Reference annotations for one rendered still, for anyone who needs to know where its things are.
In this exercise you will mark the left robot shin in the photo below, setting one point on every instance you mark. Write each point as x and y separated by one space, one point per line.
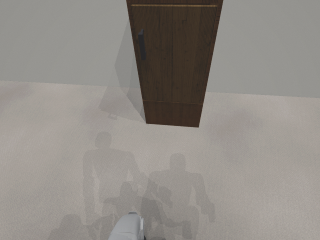
133 212

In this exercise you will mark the cupboard door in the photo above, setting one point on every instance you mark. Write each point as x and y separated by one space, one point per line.
177 40

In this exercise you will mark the left robot thigh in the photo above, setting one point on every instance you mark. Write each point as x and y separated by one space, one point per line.
129 227

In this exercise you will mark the handle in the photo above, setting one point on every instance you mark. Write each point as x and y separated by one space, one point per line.
142 44

